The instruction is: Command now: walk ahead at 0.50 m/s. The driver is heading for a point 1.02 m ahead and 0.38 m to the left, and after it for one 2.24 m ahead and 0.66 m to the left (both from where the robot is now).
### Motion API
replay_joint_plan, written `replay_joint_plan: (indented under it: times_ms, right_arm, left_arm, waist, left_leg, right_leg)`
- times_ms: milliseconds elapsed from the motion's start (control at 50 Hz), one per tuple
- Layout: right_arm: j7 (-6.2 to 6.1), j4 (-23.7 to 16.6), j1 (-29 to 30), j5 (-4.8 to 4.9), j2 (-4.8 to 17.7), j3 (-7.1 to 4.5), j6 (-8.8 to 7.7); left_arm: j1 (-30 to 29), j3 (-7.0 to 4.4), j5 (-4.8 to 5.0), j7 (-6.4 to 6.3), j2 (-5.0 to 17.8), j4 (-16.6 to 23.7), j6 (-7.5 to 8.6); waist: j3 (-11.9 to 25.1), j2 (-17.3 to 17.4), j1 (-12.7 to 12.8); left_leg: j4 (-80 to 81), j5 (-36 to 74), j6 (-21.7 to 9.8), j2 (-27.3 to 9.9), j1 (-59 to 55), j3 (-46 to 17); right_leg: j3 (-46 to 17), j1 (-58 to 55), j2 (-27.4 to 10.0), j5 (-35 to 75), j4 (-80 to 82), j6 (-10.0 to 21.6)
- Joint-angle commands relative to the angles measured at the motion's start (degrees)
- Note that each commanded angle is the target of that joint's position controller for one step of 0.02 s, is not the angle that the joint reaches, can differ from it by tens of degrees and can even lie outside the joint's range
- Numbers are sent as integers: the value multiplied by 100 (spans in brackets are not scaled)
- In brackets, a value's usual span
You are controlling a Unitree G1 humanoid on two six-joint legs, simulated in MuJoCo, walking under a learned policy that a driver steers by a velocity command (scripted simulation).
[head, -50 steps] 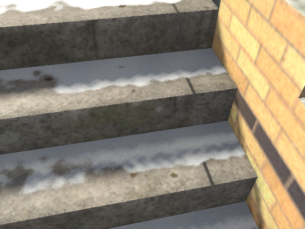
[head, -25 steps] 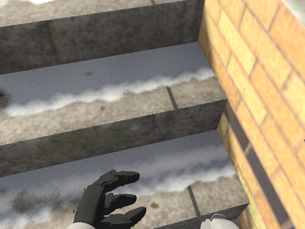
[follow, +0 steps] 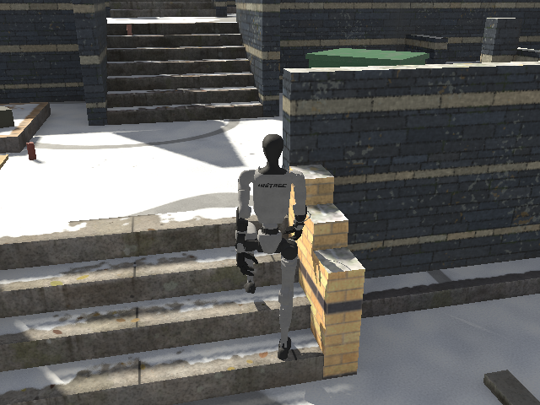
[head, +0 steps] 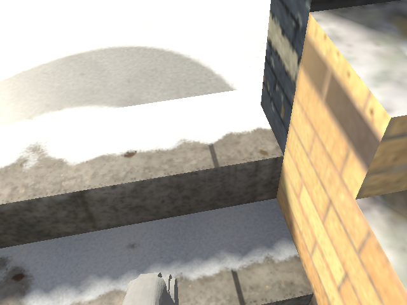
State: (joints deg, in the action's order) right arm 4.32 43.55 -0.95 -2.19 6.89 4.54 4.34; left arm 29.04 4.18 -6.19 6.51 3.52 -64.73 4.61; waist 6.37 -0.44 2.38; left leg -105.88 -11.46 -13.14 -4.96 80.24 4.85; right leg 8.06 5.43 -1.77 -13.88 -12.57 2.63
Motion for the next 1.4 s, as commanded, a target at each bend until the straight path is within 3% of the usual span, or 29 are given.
replay_joint_plan:
  times_ms: [20, 100, 120, 140, 160, 180, 260, 300, 380, 440, 500, 560, 620, 640, 660, 680, 720, 760, 880, 980, 1120, 1180, 1200, 1240, 1280, 1300, 1320, 1380, 1400]
  right_arm:
    - [240, -681, 989, -114, 377, -92, 3]
    - [135, -350, -353, 70, 672, -209, -149]
    - [-1, 90, -1379, 208, 952, -257, -163]
    - [-63, 489, -2305, 212, 1265, -396, -114]
    - [-63, 781, -3143, -94, 1594, -566, -79]
    - [-107, 1089, -3628, -136, 1372, -579, -288]
    - [34, 1600, -1507, 40, -90, -240, -775]
    - [80, 1658, -1442, 89, -114, -205, -828]
    - [-38, 1890, -2688, -289, 209, -189, -1034]
    - [-65, 2400, -3809, -448, 316, -198, -1074]
    - [74, 2272, -3800, -158, 251, -149, -1158]
    - [251, 1913, -3432, 286, 489, -160, -1064]
    - [294, 1497, -2943, 243, 1298, -458, -1279]
    - [320, 1449, -3188, -132, 750, -358, -1352]
    - [354, 1311, -2824, -206, 379, -210, -1294]
    - [385, 1504, -2331, -1, 348, -298, -1136]
    - [215, 1592, -2010, 287, 522, -425, -938]
    - [59, 1437, -1842, 184, 396, -361, -769]
    - [146, 1760, -1822, 209, 167, -269, -516]
    - [-37, 1162, -965, 349, -12, -105, -681]
    - [33, 222, 445, 76, 147, 164, -228]
    - [268, -6, 813, -176, 284, 184, -122]
    - [317, -111, 710, -205, 489, 87, -229]
    - [264, 160, -252, 72, 934, -157, -467]
    - [144, 799, -2413, 406, 1764, -478, -664]
    - [47, 1217, -3520, 75, 2207, -669, -581]
    - [-58, 1472, -4166, -87, 2539, -843, -606]
    - [-190, 1679, -2665, 88, 1479, -681, -960]
    - [-136, 1705, -1918, 7, 1112, -576, -933]
  left_arm:
    - [-265, -250, 280, 26, 1539, 372, 135]
    - [-46, -647, 298, 137, 2153, -15, 138]
    - [683, -573, -96, 197, 1601, -101, 115]
    - [489, -552, -107, 285, 1419, 17, 5]
    - [-614, -650, 90, 352, 1239, 212, -206]
    - [-833, -631, 306, 211, 986, 280, -184]
    - [-1564, -422, 244, -337, 640, 987, -120]
    - [-1371, -399, 248, -373, 841, 1022, -188]
    - [-2666, -300, 445, -439, 738, 1577, -150]
    - [-3435, -168, 230, -538, 667, 2090, -197]
    - [-4036, -141, 94, -604, 595, 2394, -446]
    - [-5298, -100, 64, -383, 590, 2805, -870]
    - [-3688, -390, 352, -446, 1222, 2179, -520]
    - [-2564, -448, 422, -559, 1311, 1907, -423]
    - [-1010, -589, 99, -741, 1673, 1578, -465]
    - [-591, -619, -152, -733, 1807, 1369, -490]
    - [-1711, -758, 144, -708, 1704, 1087, -248]
    - [-2382, -423, 412, -488, 215, 920, -130]
    - [-2289, -472, 137, -476, 727, 719, 34]
    - [-762, -327, -234, -275, 748, -203, -3]
    - [-38, -91, -532, -408, 860, -248, 110]
    - [-791, -222, 113, -302, 1368, 433, 89]
    - [-823, -251, 231, -286, 1622, 550, 226]
    - [-984, -396, 267, -245, 2171, 672, 317]
    - [564, -331, -182, -8, 1842, 448, 374]
    - [-137, -491, 23, 110, 1841, 553, 243]
    - [-590, -516, 318, 149, 1601, 819, 77]
    - [-1201, -388, 245, -87, 690, 873, 278]
    - [-1561, -278, 266, -160, 470, 1067, 308]
  waist:
    - [60, -761, -491]
    - [755, -1531, -911]
    - [1812, -708, -717]
    - [1924, -66, -1110]
    - [773, 1303, -1571]
    - [405, 1016, -1407]
    - [187, -157, 143]
    - [74, -187, 295]
    - [-14, 558, -164]
    - [-419, 275, -465]
    - [-341, 381, -416]
    - [-379, 532, -507]
    - [1018, 949, 32]
    - [2149, -310, 252]
    - [2567, -1379, 996]
    - [1708, -1819, 1193]
    - [-50, -9, 432]
    - [-83, 647, -252]
    - [-368, -453, -434]
    - [-896, 68, -74]
    - [-634, 8, -127]
    - [-821, -225, -467]
    - [-808, -547, -763]
    - [-485, -1127, -1255]
    - [1362, 75, -1350]
    - [1330, 579, -1566]
    - [1565, 568, -1655]
    - [95, 1209, -700]
    - [1, 536, -343]
  left_leg:
    - [1503, -787, 260, 370, -2404, 831]
    - [4447, -1004, 377, 1164, -3136, 719]
    - [4260, 952, -264, 835, -5613, -882]
    - [6011, -335, -706, 403, -6902, -2608]
    - [7925, -961, -1250, -310, -6748, -4578]
    - [8091, -1971, -881, -488, -6760, -4978]
    - [7860, 649, -410, -105, -5809, -2857]
    - [8098, 1365, -176, 59, -5598, -1994]
    - [8462, 1480, -26, 234, -5372, -1749]
    - [8385, 1151, -113, -258, -7181, -2414]
    - [8775, 701, -137, 108, -5927, -2300]
    - [9758, 1252, -615, -540, -4675, -2661]
    - [7900, 9999, -483, -501, -6742, -2069]
    - [6373, 9019, 45, 7, -4660, -1861]
    - [4631, 4303, 365, 751, -3014, -1943]
    - [1346, 1058, 656, 902, -2311, -2355]
    - [-301, 1271, 686, 382, -1473, -1906]
    - [-415, 1161, 477, 258, -1579, -2014]
    - [-997, 467, 385, 247, -1420, -1123]
    - [-2444, -372, -373, 473, 1408, -1527]
    - [-331, 305, -374, -312, 1275, -593]
    - [1744, -806, 44, -73, -1452, 390]
    - [1721, -1394, 190, 458, -2199, 799]
    - [3686, -1136, 208, 1212, -3210, 817]
    - [4328, 273, -485, 758, -8505, -1693]
    - [6849, -420, -746, 9, -9105, -3921]
    - [7856, -1116, -671, -654, -8470, -5742]
    - [7471, -2146, -27, -270, -5543, -4701]
    - [7408, -2164, -12, -243, -5017, -4147]
  right_leg:
    - [-469, 831, -1453, 6345, 559, 1450]
    - [-316, -2002, -1611, 11171, -1589, 1455]
    - [-518, -262, -1366, 10472, -2757, 1174]
    - [-876, 1369, -758, 7997, -3775, 1052]
    - [-1101, 3602, 449, 2115, -6762, 595]
    - [-2252, 4812, 556, 1876, -8909, 517]
    - [-2059, 6271, 309, 1289, -10452, 897]
    - [-1404, 6555, 73, 696, -10712, 699]
    - [-823, 6458, -42, -156, -11016, 657]
    - [-1173, 8695, -166, -1033, -11378, 850]
    - [-613, 7151, -505, 368, -9421, 517]
    - [-90, 5057, -155, -2278, -7125, 147]
    - [133, 2689, 771, -905, -5228, 508]
    - [-1762, 34, -128, 505, -4916, 1376]
    - [-4340, -1491, -1226, -224, -2775, 2052]
    - [-6517, -282, -1978, -2621, -1317, 2185]
    - [-4965, 1625, -1965, -3298, -1544, 1578]
    - [-3001, 2166, -1610, -1636, -1526, 1142]
    - [-150, 2023, -1146, -1043, -227, 757]
    - [-198, -571, -1618, -479, -15, 894]
    - [495, -1136, -1727, -203, 900, 785]
    - [1157, 107, -1719, 1744, 1550, 1098]
    - [1115, 90, -1918, 5015, 1013, 1265]
    - [1162, -951, -1842, 8661, -437, 1096]
    - [448, 2564, -969, 6101, -3429, 604]
    - [89, 3748, 6, 1295, -4962, 376]
    - [-1236, 3806, 381, 938, -8045, 338]
    - [-2325, 4872, 366, 1601, -10840, 663]
    - [-2307, 5139, 316, 1573, -10901, 905]
